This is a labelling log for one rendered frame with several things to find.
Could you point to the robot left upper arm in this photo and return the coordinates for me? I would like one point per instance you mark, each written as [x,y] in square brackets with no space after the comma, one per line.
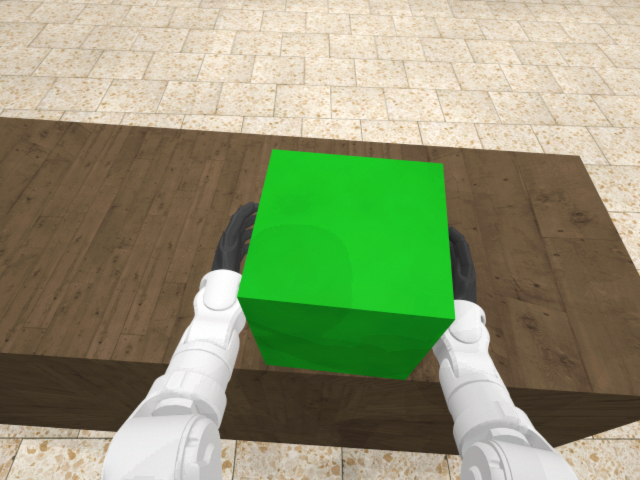
[175,447]

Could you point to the robot left hand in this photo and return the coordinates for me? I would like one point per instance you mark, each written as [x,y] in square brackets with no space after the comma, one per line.
[231,248]

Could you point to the robot right forearm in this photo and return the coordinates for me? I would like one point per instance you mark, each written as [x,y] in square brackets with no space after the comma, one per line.
[476,396]

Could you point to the robot left forearm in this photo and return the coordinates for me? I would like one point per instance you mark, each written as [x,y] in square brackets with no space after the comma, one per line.
[202,364]

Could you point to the pedestal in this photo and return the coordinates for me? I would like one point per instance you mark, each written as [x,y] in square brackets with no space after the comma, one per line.
[106,232]

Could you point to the robot right upper arm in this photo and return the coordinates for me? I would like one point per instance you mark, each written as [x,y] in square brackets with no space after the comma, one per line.
[496,460]

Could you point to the carton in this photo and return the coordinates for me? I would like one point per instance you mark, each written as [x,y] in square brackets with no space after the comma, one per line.
[348,268]

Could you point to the robot right hand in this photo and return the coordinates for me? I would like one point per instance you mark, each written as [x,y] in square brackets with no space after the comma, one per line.
[463,272]

